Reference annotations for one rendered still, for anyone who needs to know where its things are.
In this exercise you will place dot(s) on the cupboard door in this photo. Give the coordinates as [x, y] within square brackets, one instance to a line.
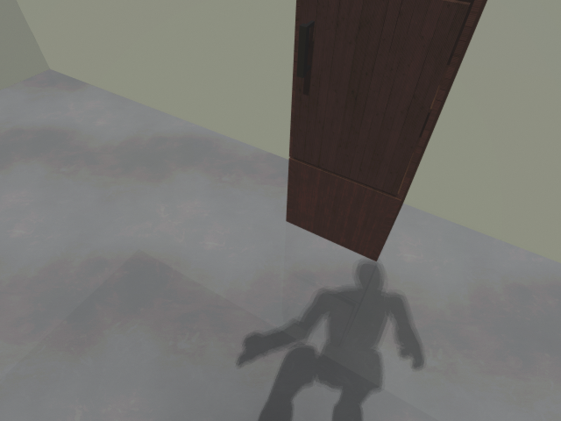
[375, 69]

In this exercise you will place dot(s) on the handle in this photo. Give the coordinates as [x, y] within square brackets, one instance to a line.
[303, 48]

